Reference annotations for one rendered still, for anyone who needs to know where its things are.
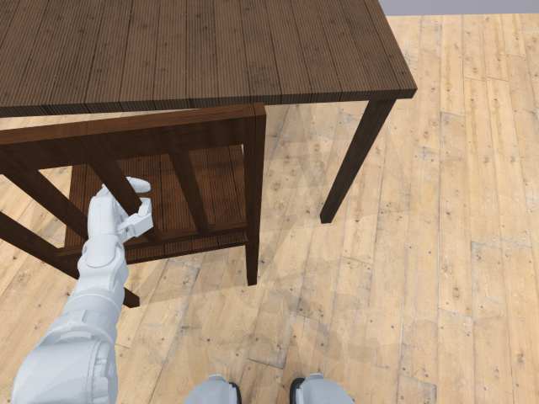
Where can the robot left hand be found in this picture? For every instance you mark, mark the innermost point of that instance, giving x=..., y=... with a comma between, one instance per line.
x=106, y=216

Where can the robot right thigh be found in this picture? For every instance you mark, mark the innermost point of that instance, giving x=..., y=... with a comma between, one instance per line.
x=322, y=391

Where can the robot left forearm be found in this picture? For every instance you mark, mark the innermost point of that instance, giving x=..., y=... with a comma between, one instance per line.
x=94, y=306

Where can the chair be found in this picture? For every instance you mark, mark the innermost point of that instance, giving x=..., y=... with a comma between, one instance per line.
x=206, y=190

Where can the robot thigh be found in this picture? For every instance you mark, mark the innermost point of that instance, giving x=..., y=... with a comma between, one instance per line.
x=322, y=391
x=212, y=392

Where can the robot left upper arm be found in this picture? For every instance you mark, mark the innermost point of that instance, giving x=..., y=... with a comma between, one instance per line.
x=69, y=373

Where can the table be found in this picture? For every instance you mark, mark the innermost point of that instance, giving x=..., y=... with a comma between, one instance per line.
x=107, y=56

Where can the robot left thigh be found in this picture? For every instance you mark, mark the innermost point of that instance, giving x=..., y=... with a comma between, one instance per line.
x=212, y=392

